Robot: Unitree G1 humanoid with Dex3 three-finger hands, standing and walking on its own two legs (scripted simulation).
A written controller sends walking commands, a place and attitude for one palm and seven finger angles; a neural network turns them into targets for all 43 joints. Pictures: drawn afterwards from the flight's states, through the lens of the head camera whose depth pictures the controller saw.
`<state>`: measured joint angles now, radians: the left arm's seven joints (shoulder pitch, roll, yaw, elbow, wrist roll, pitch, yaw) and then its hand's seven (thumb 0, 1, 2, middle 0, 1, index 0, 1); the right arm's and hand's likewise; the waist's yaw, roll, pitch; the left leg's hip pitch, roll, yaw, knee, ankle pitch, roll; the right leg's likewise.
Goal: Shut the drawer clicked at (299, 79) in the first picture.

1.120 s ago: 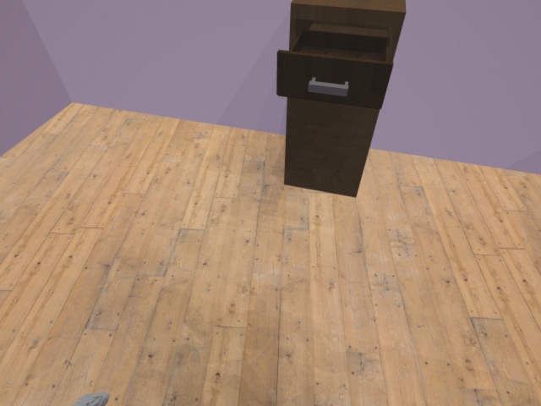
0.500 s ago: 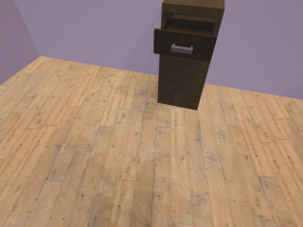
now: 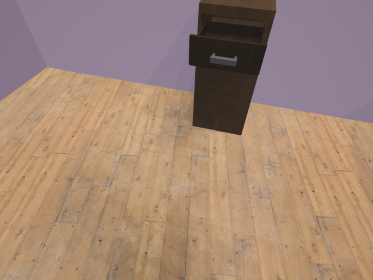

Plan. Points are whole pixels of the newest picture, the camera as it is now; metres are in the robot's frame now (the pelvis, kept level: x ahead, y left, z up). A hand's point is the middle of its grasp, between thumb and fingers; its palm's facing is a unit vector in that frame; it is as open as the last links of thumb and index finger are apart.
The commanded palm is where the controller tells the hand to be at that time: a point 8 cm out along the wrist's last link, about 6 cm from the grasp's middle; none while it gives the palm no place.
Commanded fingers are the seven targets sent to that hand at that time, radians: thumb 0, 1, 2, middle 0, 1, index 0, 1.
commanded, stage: look at it before walking up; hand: left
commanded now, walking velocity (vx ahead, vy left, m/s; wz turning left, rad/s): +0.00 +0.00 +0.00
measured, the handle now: (223, 58) +1.02 -0.10 -0.01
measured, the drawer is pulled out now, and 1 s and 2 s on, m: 0.29 0.29 0.29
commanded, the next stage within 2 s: walk to a spot facing it in 0.32 s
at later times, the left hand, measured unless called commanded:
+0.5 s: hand out of the picture +0.07 +0.24 -0.16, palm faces -0.01 -0.95 -0.32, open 7.4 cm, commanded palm none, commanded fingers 0.00 0.90 0.90 -0.20 -0.30 -0.20 -0.30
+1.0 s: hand out of the picture +0.14 +0.12 -0.17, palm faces -0.15 -0.97 -0.21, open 7.4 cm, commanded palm none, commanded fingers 0.00 0.90 0.90 -0.20 -0.30 -0.20 -0.30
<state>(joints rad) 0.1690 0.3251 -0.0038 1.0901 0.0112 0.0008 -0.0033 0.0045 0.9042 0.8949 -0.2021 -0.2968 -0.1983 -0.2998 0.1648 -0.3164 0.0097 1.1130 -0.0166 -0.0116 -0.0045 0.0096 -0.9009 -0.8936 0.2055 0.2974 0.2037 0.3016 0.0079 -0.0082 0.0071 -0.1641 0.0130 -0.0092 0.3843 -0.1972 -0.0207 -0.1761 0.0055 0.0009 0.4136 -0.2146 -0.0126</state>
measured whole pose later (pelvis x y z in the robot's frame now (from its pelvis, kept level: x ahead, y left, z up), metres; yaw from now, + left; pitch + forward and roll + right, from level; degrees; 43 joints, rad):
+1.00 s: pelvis +0.13 -0.06 +0.00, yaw -14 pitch +0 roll +1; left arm 0.40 0.16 0.04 1.02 0.02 -0.06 0.00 0.00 0.91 0.90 -0.20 -0.30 -0.20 -0.30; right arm 0.24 -0.21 -0.05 1.04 -0.03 -0.01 0.01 0.02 -0.90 -0.89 0.20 0.30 0.20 0.30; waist 0.03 0.01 0.02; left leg -0.55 0.10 0.07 1.16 -0.27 -0.04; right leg -0.17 0.05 -0.03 0.46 -0.29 -0.08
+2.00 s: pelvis +0.43 -0.10 -0.02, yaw -40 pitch -1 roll -1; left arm 0.10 0.16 0.04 0.91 0.02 0.00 0.01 0.00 0.91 0.90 -0.20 -0.30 -0.20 -0.30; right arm 0.33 -0.16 -0.04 1.03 -0.01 0.03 -0.02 0.01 -0.90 -0.89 0.20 0.30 0.20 0.30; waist -0.06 0.04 0.09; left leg -0.38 0.13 0.15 1.14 -0.54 -0.04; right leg -0.34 -0.01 -0.13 0.66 -0.31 -0.06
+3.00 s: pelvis +0.38 -0.13 +0.00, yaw -13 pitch -2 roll +2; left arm 0.28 0.15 0.04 0.95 0.02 0.00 0.02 0.00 0.91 0.89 -0.20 -0.30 -0.20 -0.30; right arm 0.21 -0.24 -0.08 0.99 -0.03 0.08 0.01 0.01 -0.91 -0.89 0.20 0.30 0.20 0.30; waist 0.01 0.02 0.02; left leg -0.45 0.03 -0.02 1.07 -0.35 -0.06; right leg -0.20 -0.07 -0.13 0.47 -0.24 -0.03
